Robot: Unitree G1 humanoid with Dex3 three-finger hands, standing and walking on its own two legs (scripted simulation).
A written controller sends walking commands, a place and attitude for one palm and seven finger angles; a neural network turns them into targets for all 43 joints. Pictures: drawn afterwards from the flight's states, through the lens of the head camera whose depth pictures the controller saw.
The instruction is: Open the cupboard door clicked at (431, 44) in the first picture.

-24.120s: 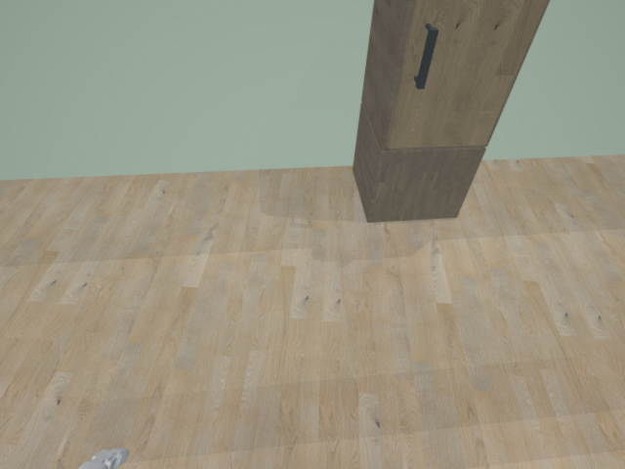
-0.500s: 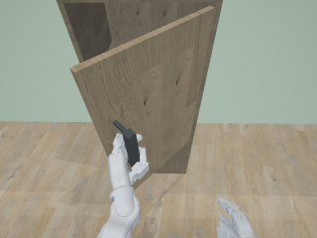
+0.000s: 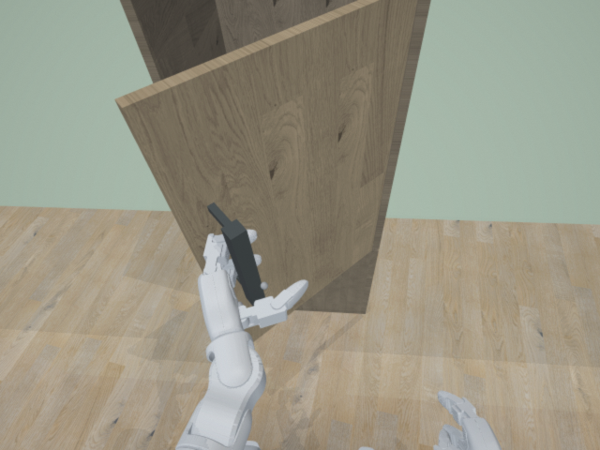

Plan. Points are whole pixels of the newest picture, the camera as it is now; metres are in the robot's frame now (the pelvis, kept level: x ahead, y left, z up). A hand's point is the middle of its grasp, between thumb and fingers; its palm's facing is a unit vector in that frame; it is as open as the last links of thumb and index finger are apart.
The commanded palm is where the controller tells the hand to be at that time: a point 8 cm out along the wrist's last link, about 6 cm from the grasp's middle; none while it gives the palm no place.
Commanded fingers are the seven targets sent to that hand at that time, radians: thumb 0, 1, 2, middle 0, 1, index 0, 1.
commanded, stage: open thumb and fingers to let go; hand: left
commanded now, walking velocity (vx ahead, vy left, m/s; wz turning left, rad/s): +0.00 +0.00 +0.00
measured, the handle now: (237, 258) +0.36 +0.10 +0.06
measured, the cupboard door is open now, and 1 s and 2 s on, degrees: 44 47 47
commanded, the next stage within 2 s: slide the hand sideways off the handle in 0.40 s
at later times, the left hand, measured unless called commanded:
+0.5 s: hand (262, 286) +0.32 +0.06 +0.06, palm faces +0.25 -0.97 -0.03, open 15.3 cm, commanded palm +0.27 +0.10 +0.06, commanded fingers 0.00 -0.50 0.30 -0.15 -0.30 -0.15 -0.30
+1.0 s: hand (256, 330) +0.26 +0.06 +0.06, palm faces -0.14 -0.99 -0.01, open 16.3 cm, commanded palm +0.24 +0.13 +0.06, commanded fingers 0.00 -0.50 0.30 -0.15 -0.30 -0.15 -0.30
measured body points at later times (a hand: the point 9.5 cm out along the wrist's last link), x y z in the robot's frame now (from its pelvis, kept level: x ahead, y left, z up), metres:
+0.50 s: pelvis -0.01 +0.03 +0.00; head +0.03 +0.02 +0.44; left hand +0.30 +0.11 +0.06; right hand +0.15 -0.18 -0.11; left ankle +0.01 +0.17 -0.69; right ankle +0.00 -0.06 -0.69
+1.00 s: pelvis -0.02 +0.05 -0.01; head +0.02 +0.04 +0.44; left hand +0.26 +0.12 +0.06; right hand +0.14 -0.17 -0.10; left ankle +0.01 +0.17 -0.69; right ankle +0.00 -0.06 -0.69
